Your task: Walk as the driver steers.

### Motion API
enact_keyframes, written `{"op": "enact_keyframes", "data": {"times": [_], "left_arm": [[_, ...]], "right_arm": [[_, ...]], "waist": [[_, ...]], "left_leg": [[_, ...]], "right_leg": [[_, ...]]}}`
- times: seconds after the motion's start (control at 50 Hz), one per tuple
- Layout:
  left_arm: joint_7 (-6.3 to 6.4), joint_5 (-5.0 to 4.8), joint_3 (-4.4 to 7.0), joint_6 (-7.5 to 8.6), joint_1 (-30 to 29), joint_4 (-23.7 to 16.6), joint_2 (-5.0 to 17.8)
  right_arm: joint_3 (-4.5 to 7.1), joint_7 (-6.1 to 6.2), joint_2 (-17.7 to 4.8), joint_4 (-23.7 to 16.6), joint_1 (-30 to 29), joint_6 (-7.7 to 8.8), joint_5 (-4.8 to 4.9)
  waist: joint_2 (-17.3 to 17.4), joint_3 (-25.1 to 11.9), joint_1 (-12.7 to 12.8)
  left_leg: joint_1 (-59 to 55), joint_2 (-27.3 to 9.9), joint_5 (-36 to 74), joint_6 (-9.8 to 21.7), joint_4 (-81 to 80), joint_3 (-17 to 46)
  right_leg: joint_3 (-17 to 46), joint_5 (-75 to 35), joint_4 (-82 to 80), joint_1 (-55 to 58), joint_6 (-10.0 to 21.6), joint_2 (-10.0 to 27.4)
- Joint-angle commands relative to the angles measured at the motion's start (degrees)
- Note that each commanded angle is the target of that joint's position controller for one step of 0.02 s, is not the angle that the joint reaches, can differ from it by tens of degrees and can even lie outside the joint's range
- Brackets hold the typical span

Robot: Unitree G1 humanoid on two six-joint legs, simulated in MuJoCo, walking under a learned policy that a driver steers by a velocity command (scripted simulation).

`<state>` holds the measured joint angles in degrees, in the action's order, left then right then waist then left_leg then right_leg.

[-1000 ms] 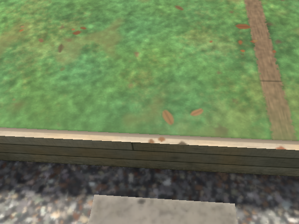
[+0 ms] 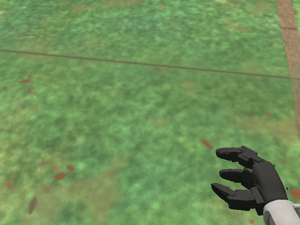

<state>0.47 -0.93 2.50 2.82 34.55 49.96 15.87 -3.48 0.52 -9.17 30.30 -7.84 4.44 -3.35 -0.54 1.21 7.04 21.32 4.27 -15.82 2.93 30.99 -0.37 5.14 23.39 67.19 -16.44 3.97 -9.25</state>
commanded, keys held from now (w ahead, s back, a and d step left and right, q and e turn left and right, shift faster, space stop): w+e+shift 0.12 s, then w+shift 0.10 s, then w+q+shift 0.28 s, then q+shift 0.50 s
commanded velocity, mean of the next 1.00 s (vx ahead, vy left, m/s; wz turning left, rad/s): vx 0.71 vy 0.00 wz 0.23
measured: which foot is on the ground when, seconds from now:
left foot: down 0.00-0.32, up 0.34-0.70, down 0.72-1.00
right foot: up 0.00-0.32, down 0.34-0.72, up 0.74-1.00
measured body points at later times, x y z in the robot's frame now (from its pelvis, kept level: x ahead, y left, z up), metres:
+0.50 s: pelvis +0.48 -0.12 +0.01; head +0.50 -0.12 +0.46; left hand +0.63 +0.12 -0.10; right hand +0.48 -0.39 -0.12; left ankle +0.42 +0.05 -0.60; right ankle +0.45 -0.19 -0.72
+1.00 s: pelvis +0.83 -0.16 +0.02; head +0.88 -0.12 +0.46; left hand +1.04 +0.13 -0.04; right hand +1.02 -0.41 -0.07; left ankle +0.88 -0.11 -0.72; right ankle +0.99 -0.33 -0.65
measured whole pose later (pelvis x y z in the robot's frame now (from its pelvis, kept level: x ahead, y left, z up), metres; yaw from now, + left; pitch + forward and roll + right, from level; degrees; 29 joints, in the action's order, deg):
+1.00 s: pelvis +0.83 -0.16 +0.02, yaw +16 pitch +2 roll -2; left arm 1.7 0.7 0.4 3.2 -4.0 32.2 14.9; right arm 4.3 1.9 -17.5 36.5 14.1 -0.8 1.9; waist -0.9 5.0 -3.2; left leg 19.5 12.9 -5.7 7.4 25.9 12.3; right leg 13.8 17.2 54.6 -37.8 -5.4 -1.4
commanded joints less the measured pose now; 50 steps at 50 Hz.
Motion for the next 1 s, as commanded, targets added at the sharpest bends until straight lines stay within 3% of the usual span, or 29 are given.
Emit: {"op": "enact_keyframes", "data": {"times": [0.02, 0.04, 0.06, 0.12, 0.16, 0.2, 0.24, 0.28, 0.3, 0.32, 0.34, 0.36, 0.38, 0.42, 0.46, 0.5, 0.54, 0.62, 0.64, 0.7, 0.72, 0.74, 0.76, 0.78, 0.8, 0.82, 0.88, 0.94, 1.0], "left_arm": [[-0.27, 1.32, 0.35, -1.94, -6.1, -9.2, 3.9], [-1.38, 2.76, 1.37, -2.6, -11.8, -9.8, 4.5], [-2.19, 2.17, 1.8, -2.92, -15.2, -11.1, 4.8], [-3.79, 1.44, 0.95, -3.4, -22.9, -16.6, 2.6], [-4.51, 1.47, 0.49, -2.82, -24.6, -19.5, 2.5], [-5.73, 1.95, -0.34, -2.61, -27.9, -20.1, 2.0], [-6.39, 1.97, -0.91, -1.99, -31.0, -20.4, 1.4], [-5.84, 2.34, 0.01, -1.6, -28.2, -18.9, 5.3], [-5.08, 3.03, 0.83, -1.4, -20.8, -17.1, 7.6], [-3.62, 3.5, 2.09, -1.38, -8.3, -13.6, 10.0], [-2.03, 5.06, 3.7, -1.32, -2.0, -12.0, 15.8], [-1.37, 6.9, 4.56, 0.13, -6.0, -13.7, 21.3], [-0.93, 5.78, 4.56, 0.47, -3.7, -15.0, 19.0], [-1.34, 4.54, 2.82, 1.89, -11.2, -12.0, 13.4], [-1.36, 3.93, 1.42, 2.1, -15.4, -12.0, 8.9], [-1.54, 2.77, 0.77, 3.11, -15.2, -10.5, 6.6], [-1.41, 1.92, 0.28, 4.36, -17.2, -9.8, 5.2], [-0.27, 0.82, 0.38, 5.45, -21.9, -9.4, 5.3], [1.98, 0.23, 1.46, 4.57, -24.3, -11.2, 9.3], [3.2, -0.77, 2.6, 2.04, -28.2, -13.0, 12.4], [2.18, -1.55, 1.85, 2.07, -30.6, -13.1, 9.4], [0.42, 0.2, 0.13, 2.63, -33.6, -14.3, 1.9], [-0.65, 0.53, -1.45, 3.3, -14.8, -16.4, -1.8], [-0.99, 1.04, -1.05, 3.84, -12.4, -16.2, 5.5], [-0.79, 0.68, 0.06, 3.75, -18.5, -17.0, 9.6], [0.21, 1.32, 0.59, 3.03, -22.3, -17.0, 9.9], [1.24, 1.98, 0.95, 0.8, -26.5, -18.1, 9.2], [1.64, 2.24, -0.01, 0.61, -31.2, -19.3, 4.6], [1.56, 0.98, 0.15, 0.03, -34.6, -19.3, 4.2]], "right_arm": [[5.96, 0.98, -8.5, 6.0, 20.7, 1.32, -0.12], [5.39, 0.7, -6.7, 6.2, 19.0, 2.95, 0.22], [5.31, 0.61, -6.5, 7.1, 18.6, 4.08, 0.87], [6.46, 0.68, -9.8, 9.9, 17.7, 5.39, 2.47], [6.79, 0.35, -11.3, 11.3, 17.2, 6.07, 2.17], [6.84, -0.29, -12.1, 13.2, 18.7, 6.05, 2.17], [6.99, -0.65, -13.6, 16.1, 26.3, 5.78, 2.51], [8.33, -0.19, -19.3, 16.5, 29.4, 4.24, 1.86], [8.91, 0.34, -22.5, 16.7, 29.4, 3.14, 1.45], [9.16, 0.77, -24.5, 16.7, 27.3, 2.19, 1.78], [7.79, 0.58, -19.3, 15.7, 28.2, 1.98, 1.66], [5.18, -0.16, -8.8, 12.4, 36.6, 2.17, 3.65], [6.67, 0.74, -15.8, 10.8, 27.3, 2.4, 4.22], [5.98, -0.04, -14.0, 9.9, 24.7, 1.87, 3.49], [5.87, -1.7, -12.4, 12.6, 30.1, -0.79, 2.47], [5.79, -2.81, -10.3, 12.3, 28.7, -2.97, 2.27], [5.57, -2.95, -8.6, 9.3, 21.5, -3.37, 2.02], [4.82, -4.41, -7.1, 9.6, 21.3, -1.51, 1.83], [6.23, -3.88, -9.5, 10.2, 24.0, -0.27, 6.02], [10.26, -3.55, -17.3, 13.1, 41.7, -1.98, 5.1], [11.05, -2.65, -18.3, 14.9, 47.6, -3.25, 4.61], [10.32, -1.78, -16.8, 15.7, 46.2, -3.83, 3.56], [8.98, -1.87, -19.5, 9.9, 34.9, -1.33, -0.57], [10.62, -2.43, -22.0, 3.8, 27.9, -1.19, -0.07], [10.68, -2.89, -20.5, 1.8, 23.8, -1.13, 2.4], [10.14, -2.79, -18.1, 1.4, 21.0, -1.1, 4.84], [9.67, -1.43, -16.1, 1.3, 19.5, -1.69, 4.73], [10.36, 1.2, -17.3, 2.5, 21.8, -3.43, 5.1], [10.96, 3.33, -18.0, 1.6, 21.0, -6.28, 5.76]], "waist": [[-3.4, -9.5, -9.8], [-2.6, 0.3, -8.9], [-2.8, 5.7, -8.0], [-1.3, 10.2, -5.3], [3.3, 7.6, -3.5], [1.0, 8.3, -4.3], [0.5, 7.5, -6.4], [5.4, 1.5, -3.7], [7.1, -3.4, 1.1], [6.7, -9.7, 9.0], [3.2, -15.8, 10.1], [-11.9, -25.0, 0.4], [-0.4, -29.9, 6.3], [2.2, -10.3, -1.6], [-1.3, -5.1, -6.7], [-2.4, -0.6, -8.2], [-3.1, 6.3, -8.9], [-3.7, 3.3, -10.6], [-7.0, -0.6, -10.9], [-7.2, -11.4, -20.4], [0.7, -10.5, -23.5], [18.1, -2.2, -21.1], [23.5, -13.2, -5.7], [13.8, -23.7, -7.4], [2.3, -15.9, -6.8], [-6.2, -12.3, -5.2], [-3.5, -5.2, -4.0], [-1.8, -8.1, -5.6], [2.8, -12.4, -7.0]], "left_leg": [[-34.1, -27.8, -12.0, 15.4, -13.1, 33.0], [-25.1, -24.2, -14.2, 13.0, -18.3, 28.8], [-20.3, -22.8, -8.7, 11.1, -20.8, 22.8], [-10.5, -20.3, 2.3, 6.5, -27.9, 9.1], [-8.9, -16.4, 9.7, 5.5, -30.1, 0.5], [-4.8, -12.2, 16.1, 4.2, -33.7, -7.6], [-8.6, -14.8, 36.0, 4.7, -35.1, -8.6], [-18.3, -16.7, 68.5, 4.5, -24.3, -8.9], [-18.4, -17.6, 76.7, 4.3, -11.7, -8.5], [-13.5, -16.6, 75.2, 3.3, 6.0, -7.7], [-1.7, -11.7, 44.4, 2.4, 29.0, -5.5], [16.6, -2.4, -15.4, 1.3, 55.1, 1.0], [18.2, -1.9, -8.8, 2.2, 62.0, 9.5], [20.9, -8.0, 0.4, 1.5, 52.9, 6.2], [14.9, -10.3, 0.9, 0.2, 48.4, 5.2], [16.0, -11.7, 0.5, -0.5, 45.0, 4.2], [18.5, -11.2, 5.4, -1.5, 37.3, 1.0], [6.0, -5.2, 26.3, 0.3, 9.7, -7.6], [2.1, -2.6, 27.5, -0.7, 8.9, -7.0], [-20.7, 1.9, 26.4, 2.2, 8.2, -7.3], [-30.2, -1.3, 33.5, 5.0, 2.9, -2.2], [-30.3, -4.3, 55.3, 6.7, 0.0, 6.2], [-35.8, -15.7, 67.2, 18.2, -0.4, 33.7], [-37.7, -21.1, 49.4, 23.3, -8.0, 44.4], [-29.8, -18.3, 29.7, 22.7, -11.4, 43.0], [-22.2, -15.6, 17.7, 19.7, -13.3, 40.9], [-7.8, -10.0, 33.3, 15.9, -12.9, 31.4], [-7.3, -4.8, 44.3, 12.3, -9.0, 25.0], [-9.8, -2.4, 37.5, 6.6, -6.4, 24.9]], "right_leg": [[-0.5, 0.0, 14.4, -34.6, -0.7, 11.9], [-0.4, -0.2, 14.3, -36.4, -1.2, 11.8], [0.4, -2.4, 11.4, -37.8, -1.6, 13.4], [0.9, -8.3, 2.2, -35.2, -2.2, 17.1], [-0.4, -16.5, -5.5, -29.6, -1.4, 16.7], [-7.0, -25.0, -17.7, -18.4, 1.0, 14.1], [-11.4, -28.0, -23.2, -10.4, 3.4, 10.5], [-14.3, -18.7, -25.5, -4.0, 4.9, 5.1], [-13.3, -12.6, -26.1, 5.5, 5.9, 3.1], [-10.3, -12.0, -30.7, 21.1, 6.8, 3.9], [0.5, -3.3, -30.6, 35.6, 7.6, 13.6], [28.7, -1.6, -35.0, 47.3, 11.5, 34.7], [35.5, -8.8, -41.7, 42.1, 9.9, 35.0], [18.4, -19.5, -44.0, 23.2, 6.6, 29.9], [7.0, -16.7, -49.4, 10.5, 4.4, 25.9], [1.1, -14.6, -55.0, 5.4, 4.0, 25.0], [-8.8, -36.9, -58.1, 1.8, 2.4, 21.9], [-21.3, -51.9, -54.2, 5.1, 0.1, 15.9], [-19.3, -60.6, -48.7, 8.3, -1.8, 15.7], [-17.1, -70.7, -24.7, 8.0, -4.2, 17.8], [-16.7, -43.9, -5.4, 0.1, -6.3, 13.8], [-15.1, 11.8, 19.4, -13.3, -8.3, 1.9], [-0.3, 15.0, 31.7, -23.1, -8.4, -0.1], [6.1, 11.3, 31.3, -21.1, -6.9, 1.8], [5.5, 8.3, 24.8, -23.3, -5.7, 3.6], [5.4, 4.7, 18.7, -22.4, -5.5, 6.6], [5.2, 3.0, 6.3, -17.2, -7.7, 8.0], [2.9, -3.4, -8.8, -16.2, -9.7, 5.6], [3.2, -12.7, -19.4, -14.2, -10.3, 3.5]]}}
